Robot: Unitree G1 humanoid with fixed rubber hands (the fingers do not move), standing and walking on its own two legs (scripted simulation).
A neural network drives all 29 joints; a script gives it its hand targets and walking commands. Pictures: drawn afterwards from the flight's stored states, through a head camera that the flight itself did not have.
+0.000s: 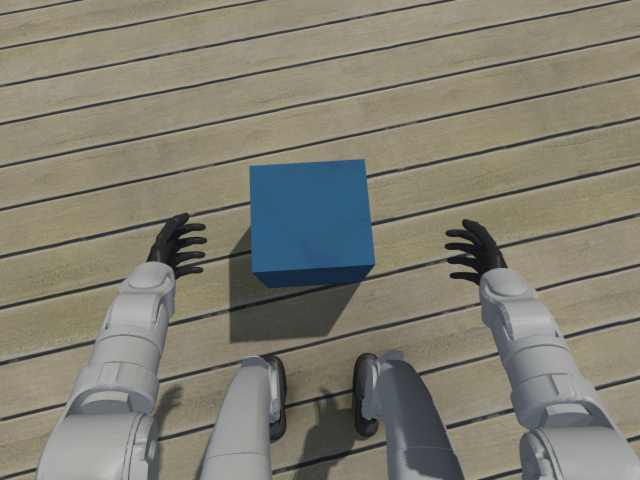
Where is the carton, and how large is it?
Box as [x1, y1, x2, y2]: [249, 159, 375, 287]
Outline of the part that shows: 364,159 249,166 252,272 267,287 361,281 375,264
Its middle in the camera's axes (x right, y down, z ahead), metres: -0.02 -0.03 +0.99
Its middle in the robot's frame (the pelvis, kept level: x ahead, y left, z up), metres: +0.53 +0.02 -0.56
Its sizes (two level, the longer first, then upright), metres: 0.266 0.248 0.275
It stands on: the floor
